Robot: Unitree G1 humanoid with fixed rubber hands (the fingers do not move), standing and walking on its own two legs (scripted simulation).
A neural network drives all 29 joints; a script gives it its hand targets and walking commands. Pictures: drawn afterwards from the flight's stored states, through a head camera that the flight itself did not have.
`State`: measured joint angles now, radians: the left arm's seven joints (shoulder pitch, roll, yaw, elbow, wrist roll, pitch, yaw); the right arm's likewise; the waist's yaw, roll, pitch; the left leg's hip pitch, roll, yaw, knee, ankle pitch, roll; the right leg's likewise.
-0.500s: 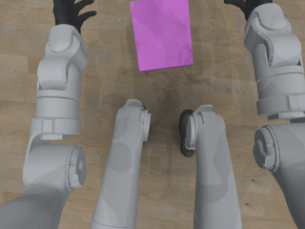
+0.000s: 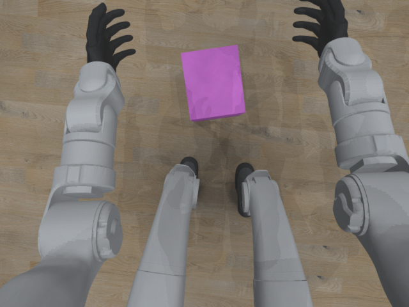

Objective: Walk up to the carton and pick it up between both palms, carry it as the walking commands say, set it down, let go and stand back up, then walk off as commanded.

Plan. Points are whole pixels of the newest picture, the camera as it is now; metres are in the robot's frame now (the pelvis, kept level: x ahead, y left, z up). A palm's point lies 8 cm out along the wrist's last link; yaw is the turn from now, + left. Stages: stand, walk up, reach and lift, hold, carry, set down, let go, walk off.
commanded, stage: set down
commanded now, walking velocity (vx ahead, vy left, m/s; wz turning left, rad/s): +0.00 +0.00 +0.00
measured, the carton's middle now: (213, 88) +0.51 +0.03 -0.55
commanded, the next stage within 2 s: let go in 0.04 s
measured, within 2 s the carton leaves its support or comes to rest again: neither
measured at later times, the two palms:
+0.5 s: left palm (37, 152) +0.33 +0.25 -0.01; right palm (379, 137) +0.37 -0.17 -0.03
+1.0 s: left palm (3, 206) +0.29 +0.24 +0.05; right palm out of the picture +0.29 -0.22 +0.05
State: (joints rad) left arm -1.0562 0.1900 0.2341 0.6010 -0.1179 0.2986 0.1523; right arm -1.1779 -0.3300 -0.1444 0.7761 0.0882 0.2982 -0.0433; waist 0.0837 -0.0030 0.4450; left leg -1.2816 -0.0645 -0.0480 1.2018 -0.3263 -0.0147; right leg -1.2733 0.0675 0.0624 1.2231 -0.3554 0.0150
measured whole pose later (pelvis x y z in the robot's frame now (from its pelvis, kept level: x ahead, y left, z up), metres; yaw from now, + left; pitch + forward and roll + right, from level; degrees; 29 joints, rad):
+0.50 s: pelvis +0.06 +0.01 +0.08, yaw +0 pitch +14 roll -1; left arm -0.21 0.19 0.11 0.32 -0.03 0.21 -0.04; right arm -0.28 -0.16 -0.10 0.39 -0.03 0.22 -0.05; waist 0.06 0.01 0.25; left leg -0.81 -0.06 -0.07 0.88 -0.31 0.01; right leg -0.78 0.05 0.07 0.88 -0.34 0.02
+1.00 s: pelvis +0.13 +0.00 +0.13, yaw +0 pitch -2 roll +0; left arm 0.21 0.19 0.05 0.43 0.02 0.07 -0.07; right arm 0.20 -0.20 -0.05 0.45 -0.02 0.07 0.05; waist 0.01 0.00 0.17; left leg -0.17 -0.04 -0.06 0.47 -0.27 0.02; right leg -0.15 0.03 0.08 0.47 -0.29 0.00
